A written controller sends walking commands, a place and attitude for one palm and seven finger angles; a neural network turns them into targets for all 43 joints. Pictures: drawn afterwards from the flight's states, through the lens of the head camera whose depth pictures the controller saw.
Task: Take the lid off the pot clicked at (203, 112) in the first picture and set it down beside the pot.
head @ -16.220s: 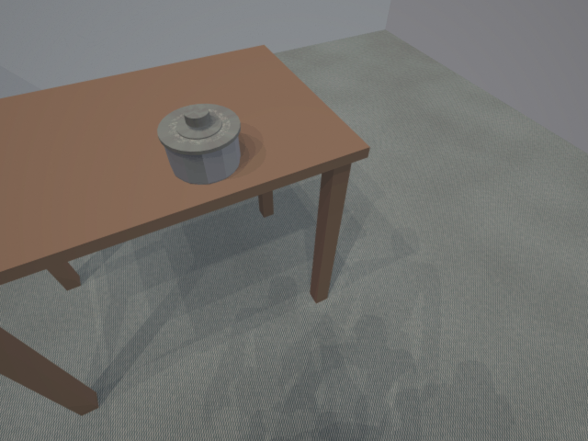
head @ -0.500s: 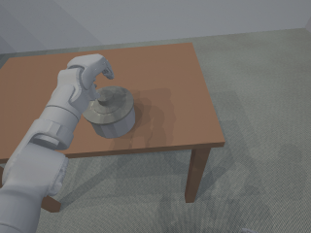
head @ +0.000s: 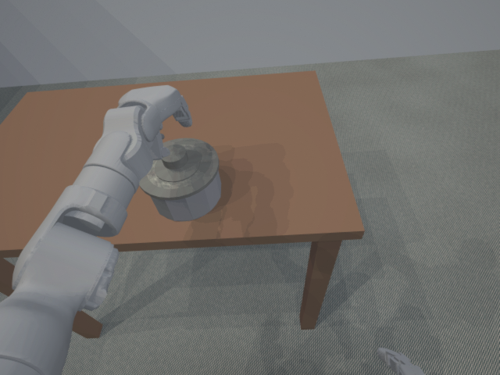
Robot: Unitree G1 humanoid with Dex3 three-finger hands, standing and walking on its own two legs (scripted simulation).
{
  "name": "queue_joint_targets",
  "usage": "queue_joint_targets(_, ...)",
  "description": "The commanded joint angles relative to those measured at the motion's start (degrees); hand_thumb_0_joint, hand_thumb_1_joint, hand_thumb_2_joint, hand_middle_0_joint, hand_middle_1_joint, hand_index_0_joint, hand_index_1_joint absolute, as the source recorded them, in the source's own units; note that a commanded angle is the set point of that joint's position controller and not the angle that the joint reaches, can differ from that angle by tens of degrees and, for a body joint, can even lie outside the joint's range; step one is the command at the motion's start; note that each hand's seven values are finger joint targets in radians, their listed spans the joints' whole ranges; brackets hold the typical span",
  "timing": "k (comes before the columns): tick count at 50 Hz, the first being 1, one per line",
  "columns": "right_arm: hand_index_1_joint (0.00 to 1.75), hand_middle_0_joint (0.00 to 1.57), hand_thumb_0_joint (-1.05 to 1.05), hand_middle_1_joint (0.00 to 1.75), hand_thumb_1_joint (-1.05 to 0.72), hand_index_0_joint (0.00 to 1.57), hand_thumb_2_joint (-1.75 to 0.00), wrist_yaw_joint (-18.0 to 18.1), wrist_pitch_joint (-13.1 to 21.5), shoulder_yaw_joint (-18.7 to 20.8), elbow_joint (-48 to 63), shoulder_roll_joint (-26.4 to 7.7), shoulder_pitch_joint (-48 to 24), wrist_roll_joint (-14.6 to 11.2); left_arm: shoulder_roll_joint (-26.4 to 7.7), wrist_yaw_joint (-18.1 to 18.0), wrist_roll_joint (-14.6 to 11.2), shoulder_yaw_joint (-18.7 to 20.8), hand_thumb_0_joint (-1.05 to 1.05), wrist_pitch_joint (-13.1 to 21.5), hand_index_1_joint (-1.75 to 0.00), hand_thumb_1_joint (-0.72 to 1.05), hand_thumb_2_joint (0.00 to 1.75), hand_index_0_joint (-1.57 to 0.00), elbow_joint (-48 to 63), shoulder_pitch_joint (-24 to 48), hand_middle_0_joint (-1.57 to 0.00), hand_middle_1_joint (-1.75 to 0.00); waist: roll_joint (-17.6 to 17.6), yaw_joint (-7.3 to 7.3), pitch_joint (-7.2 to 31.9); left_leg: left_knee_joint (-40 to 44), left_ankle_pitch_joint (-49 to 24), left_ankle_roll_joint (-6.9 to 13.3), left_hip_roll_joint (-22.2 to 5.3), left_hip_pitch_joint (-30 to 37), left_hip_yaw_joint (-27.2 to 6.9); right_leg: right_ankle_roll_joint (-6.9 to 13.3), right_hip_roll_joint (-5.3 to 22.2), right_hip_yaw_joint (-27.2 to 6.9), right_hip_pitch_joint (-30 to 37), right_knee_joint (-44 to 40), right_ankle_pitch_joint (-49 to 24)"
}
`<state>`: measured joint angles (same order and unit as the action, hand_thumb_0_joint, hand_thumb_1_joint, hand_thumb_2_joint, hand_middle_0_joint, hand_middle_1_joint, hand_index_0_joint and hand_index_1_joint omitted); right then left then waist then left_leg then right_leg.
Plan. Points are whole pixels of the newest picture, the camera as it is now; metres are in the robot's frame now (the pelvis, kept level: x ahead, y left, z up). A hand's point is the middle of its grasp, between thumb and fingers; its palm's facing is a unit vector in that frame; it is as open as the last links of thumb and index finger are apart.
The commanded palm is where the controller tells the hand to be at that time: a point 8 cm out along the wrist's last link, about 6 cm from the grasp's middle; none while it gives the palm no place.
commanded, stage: lower the open fingers around the knob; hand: left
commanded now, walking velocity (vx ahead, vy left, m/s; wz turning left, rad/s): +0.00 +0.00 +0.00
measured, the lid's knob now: (174, 156) +0.48 +0.14 +0.09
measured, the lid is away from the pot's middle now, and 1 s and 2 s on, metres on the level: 0.00 0.00 0.01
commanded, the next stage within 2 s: close the fingers and squeeze the knob in 1.00 s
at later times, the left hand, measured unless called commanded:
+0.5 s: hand (167, 151) +0.45 +0.13 +0.13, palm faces -0.33 -0.05 -0.94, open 10.0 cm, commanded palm +0.44 +0.14 +0.19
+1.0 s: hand (165, 158) +0.46 +0.14 +0.11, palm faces -0.36 -0.06 -0.93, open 10.0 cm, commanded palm +0.45 +0.15 +0.17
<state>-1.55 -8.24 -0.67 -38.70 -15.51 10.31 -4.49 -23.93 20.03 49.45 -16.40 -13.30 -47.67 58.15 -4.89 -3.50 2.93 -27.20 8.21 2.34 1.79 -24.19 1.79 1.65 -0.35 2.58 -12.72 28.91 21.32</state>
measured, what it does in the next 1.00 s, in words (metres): stands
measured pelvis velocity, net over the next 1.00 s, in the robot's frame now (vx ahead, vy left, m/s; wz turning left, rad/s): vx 0.00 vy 0.00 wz -0.01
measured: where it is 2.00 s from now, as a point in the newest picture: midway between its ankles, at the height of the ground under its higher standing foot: outside the picture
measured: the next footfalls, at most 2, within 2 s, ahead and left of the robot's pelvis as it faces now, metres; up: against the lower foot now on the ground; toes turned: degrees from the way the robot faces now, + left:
none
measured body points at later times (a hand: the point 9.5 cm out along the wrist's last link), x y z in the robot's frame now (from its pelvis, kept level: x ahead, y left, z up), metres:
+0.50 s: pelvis +0.00 +0.00 +0.00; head +0.03 -0.04 +0.45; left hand +0.46 +0.13 +0.18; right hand +0.12 -0.25 -0.14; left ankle +0.06 +0.10 -0.73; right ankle -0.07 -0.10 -0.73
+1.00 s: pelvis +0.00 +0.00 +0.00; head +0.03 -0.03 +0.45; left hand +0.47 +0.15 +0.16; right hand +0.08 -0.26 -0.14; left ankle +0.06 +0.10 -0.73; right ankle -0.07 -0.10 -0.73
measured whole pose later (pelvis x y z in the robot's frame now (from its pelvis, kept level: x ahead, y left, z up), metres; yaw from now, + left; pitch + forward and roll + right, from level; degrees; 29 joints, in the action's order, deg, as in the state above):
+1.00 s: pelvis +0.00 +0.00 +0.00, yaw +0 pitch +6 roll +0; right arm -1.4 -9.4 0.8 -39.8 -16.7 13.4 -4.8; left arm -23.8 17.6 49.3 -16.1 -11.0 -50.1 54.1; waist -4.4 -4.6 2.7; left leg -28.7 9.1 2.3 1.3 -25.8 1.8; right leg 1.7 -0.9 2.4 -13.9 29.2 21.4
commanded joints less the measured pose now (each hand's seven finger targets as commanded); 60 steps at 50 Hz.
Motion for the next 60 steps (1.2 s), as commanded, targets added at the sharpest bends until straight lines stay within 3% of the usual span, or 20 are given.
queue_joint_targets(1,0.30,0.20,0.00,0.30,-0.90,0.20,-0.90,0.1,1.3,2.4,7.6,-7.2,-3.6,-0.1,-14.0,-1.2,0.8,5.7,0.00,0.7,-0.08,-0.30,1.47,-0.85,12.3,28.7,-0.85,-0.08,6.6,0.11,20.7,-2.2,-13.7,3.2,1.8,22.3,-2.5,-0.1,-0.8,-1.4,-4.7,-3.7,-30.0)
queue_joint_targets(5,0.30,0.20,0.00,0.30,-0.90,0.20,-0.90,0.0,1.2,2.8,7.6,-7.5,-3.1,-0.2,-14.9,-1.0,0.4,6.6,0.00,1.2,-0.08,-0.30,1.47,-0.85,15.5,28.1,-0.85,-0.08,6.6,0.02,21.6,-2.8,-15.9,3.4,1.7,23.8,-2.8,-0.1,-0.9,-1.4,-4.4,-3.7,-31.6)
queue_joint_targets(7,0.30,0.20,0.00,0.30,-0.90,0.20,-0.90,-0.4,1.1,2.7,6.9,-7.5,-3.0,-0.6,-12.2,-0.2,-0.2,4.4,0.00,-1.5,-0.08,-0.30,1.47,-0.85,11.8,28.2,-0.85,-0.08,6.4,-0.35,19.8,-2.3,-14.0,3.2,2.2,23.2,-3.3,-0.1,-1.3,-0.9,-5.7,-3.6,-29.9)
queue_joint_targets(10,0.30,0.20,0.00,0.30,-0.90,0.20,-0.90,-0.5,1.6,3.0,7.3,-7.9,-3.0,-0.3,-14.9,0.1,0.0,6.7,0.00,-0.9,-0.08,-0.30,1.47,-0.85,15.5,28.3,-0.85,-0.08,5.6,0.17,22.9,-2.8,-16.3,3.4,2.1,25.2,-3.6,0.0,-1.1,-1.2,-4.3,-3.4,-31.9)
queue_joint_targets(17,0.30,0.20,0.00,0.30,-0.90,0.20,-0.90,-0.5,1.2,2.9,6.4,-7.8,-2.5,-0.5,-11.8,-0.2,-0.1,4.6,0.00,-0.5,-0.08,-0.30,1.47,-0.85,11.5,25.6,-0.85,-0.08,8.2,-0.43,18.4,-2.0,-13.2,3.1,1.8,23.1,-3.4,0.0,-1.5,-0.4,-6.9,-3.9,-27.8)
queue_joint_targets(21,0.30,0.20,0.00,0.30,-0.90,0.20,-0.90,-0.3,1.4,3.1,6.6,-7.6,-2.5,-0.1,-13.4,-1.8,0.5,6.1,0.00,0.6,-0.08,-0.30,1.47,-0.85,14.8,28.3,-0.85,-0.08,5.4,-0.03,22.2,-2.4,-14.3,3.1,1.7,25.6,-3.7,0.3,-1.4,-0.7,-6.5,-3.6,-27.8)
queue_joint_targets(25,0.30,0.20,0.00,0.30,-0.90,0.20,-0.90,-0.3,1.0,2.9,6.1,-7.5,-2.3,-0.2,-11.3,-2.8,0.4,5.2,0.00,0.1,-0.08,-0.30,1.47,-0.85,9.0,24.4,-0.85,-0.08,8.1,-0.17,20.0,-2.3,-13.0,3.0,1.5,22.9,-3.3,0.1,-1.5,-0.6,-7.0,-3.6,-27.2)
queue_joint_targets(28,0.30,0.20,0.00,0.30,-0.90,0.20,-0.90,-0.4,1.0,3.0,6.5,-7.2,-2.7,-0.2,-9.3,-3.1,0.5,3.2,0.00,0.0,-0.08,-0.30,1.47,-0.85,11.5,27.2,-0.85,-0.08,6.1,-0.45,21.0,-2.4,-12.2,3.0,1.5,23.8,-3.2,0.2,-1.4,-0.5,-7.6,-3.5,-26.4)
queue_joint_targets(31,0.30,0.20,0.00,0.30,-0.90,0.20,-0.90,0.1,0.9,2.9,6.1,-7.6,-1.7,0.0,-13.1,-3.5,0.7,6.3,0.00,0.5,-0.08,-0.30,1.47,-0.85,9.6,25.8,-0.85,-0.08,7.6,-0.31,22.1,-2.7,-12.8,3.2,1.5,23.3,-3.2,0.0,-1.4,-1.0,-6.1,-3.5,-28.0)
queue_joint_targets(33,0.30,0.20,0.00,0.30,-0.90,0.20,-0.90,0.2,0.7,2.9,5.8,-7.3,-2.0,-0.4,-9.5,-3.4,0.4,3.4,0.00,0.3,-0.08,-0.30,1.47,-0.85,7.3,24.8,-0.85,-0.08,8.1,-0.98,18.8,-2.7,-11.3,3.1,1.5,21.6,-2.8,-0.1,-1.4,-0.8,-7.9,-3.9,-26.9)
queue_joint_targets(41,0.30,0.20,0.00,0.30,-0.90,0.20,-0.90,0.6,0.6,3.0,5.2,-8.0,0.1,-0.3,-12.3,-4.1,0.4,5.6,0.00,1.5,-0.08,-0.30,1.47,-0.85,3.0,22.5,-0.85,-0.08,8.6,-0.82,18.7,-2.7,-10.3,3.2,1.4,19.1,-2.5,-0.2,-1.4,-1.2,-6.8,-3.7,-26.9)
queue_joint_targets(43,0.30,0.20,0.00,0.30,-0.90,0.20,-0.90,0.5,0.6,3.1,5.5,-7.8,-0.3,-0.5,-9.3,-3.9,0.6,2.9,0.00,1.5,-0.08,-0.30,1.47,-0.85,3.6,23.4,-0.85,-0.08,6.7,-1.32,18.2,-2.9,-10.0,3.1,1.4,19.8,-2.5,0.0,-1.4,-0.9,-8.4,-3.7,-25.8)
queue_joint_targets(45,0.30,0.20,0.00,0.30,-0.90,0.20,-0.90,0.1,0.7,3.6,5.9,-7.9,0.1,-0.2,-10.2,-3.8,0.3,3.9,0.00,2.4,-0.08,-0.30,1.47,-0.85,9.2,26.1,-0.85,-0.08,4.0,-1.27,22.2,-3.6,-13.3,3.3,1.3,23.8,-3.1,0.2,-1.6,-1.0,-7.8,-3.4,-27.7)
queue_joint_targets(49,0.30,0.20,0.00,0.30,-0.90,0.20,-0.90,0.1,0.5,3.6,6.2,-8.0,0.3,-0.3,-11.7,-3.9,-0.1,5.8,0.00,2.7,-0.08,-0.30,1.47,-0.85,7.8,22.5,-0.85,-0.08,7.0,-0.85,21.3,-3.7,-14.6,3.5,1.2,21.9,-2.9,0.1,-1.6,-1.0,-6.5,-3.5,-30.0)
queue_joint_targets(52,0.30,0.20,0.00,0.30,-0.90,0.20,-0.90,-0.2,0.5,3.7,6.5,-7.8,-0.2,-0.3,-11.0,-4.3,0.3,4.8,0.00,2.8,-0.08,-0.30,1.47,-0.85,11.1,23.1,-0.85,-0.08,5.3,-0.81,22.4,-3.8,-16.2,3.4,1.2,24.3,-3.1,0.1,-1.9,-0.7,-7.2,-3.0,-30.2)
queue_joint_targets(54,0.30,0.20,0.00,0.30,-0.90,0.20,-0.90,-0.4,0.3,3.8,6.5,-7.7,-0.2,-0.4,-8.9,-4.3,-0.2,3.9,0.00,2.6,-0.08,-0.30,1.47,-0.85,10.0,21.4,-0.85,-0.08,5.3,-1.01,20.6,-3.7,-16.2,3.4,0.9,24.0,-3.4,0.2,-2.0,-0.4,-8.7,-3.4,-28.6)
queue_joint_targets(55,0.30,0.20,0.00,0.30,-0.90,0.20,-0.90,-0.4,0.2,3.8,5.9,-8.0,0.2,-0.4,-11.1,-4.6,0.0,5.4,0.00,2.2,-0.08,-0.30,1.47,-0.85,8.2,21.2,-0.85,-0.08,6.2,-0.94,19.1,-3.2,-13.8,3.3,0.9,22.9,-3.2,0.1,-2.1,-0.4,-8.7,-3.7,-27.0)
queue_joint_targets(56,0.30,0.20,0.00,0.30,-0.90,0.20,-0.90,-0.3,0.1,3.7,5.9,-8.3,-0.1,-0.5,-13.7,-4.9,0.2,6.8,0.00,2.3,-0.65,-0.12,1.05,-0.54,10.5,24.0,-0.54,-0.65,6.0,-0.76,20.4,-2.7,-12.8,3.2,0.8,23.1,-3.3,0.1,-2.0,-0.5,-7.8,-3.6,-26.5)
queue_joint_targets(57,0.30,0.20,0.00,0.30,-0.90,0.20,-0.90,-0.2,0.3,3.5,6.1,-7.8,-0.6,-0.6,-10.8,-4.9,0.1,4.6,0.00,1.8,-0.67,-0.11,1.05,-0.54,7.9,22.5,-0.54,-0.67,5.8,-1.01,19.4,-3.0,-12.0,3.3,1.2,22.5,-3.0,0.1,-2.0,-0.7,-8.6,-3.7,-26.0)
queue_joint_targets(60,0.30,0.20,0.00,0.30,-0.90,0.20,-0.90,0.0,0.3,3.6,5.8,-8.0,-0.5,-0.5,-11.4,-5.0,0.3,4.8,0.00,2.0,-0.72,-0.09,1.05,-0.54,9.4,23.9,-0.54,-0.72,5.9,-1.21,20.7,-2.9,-11.8,3.3,0.9,23.2,-3.3,0.1,-1.9,-0.6,-8.4,-3.8,-25.6)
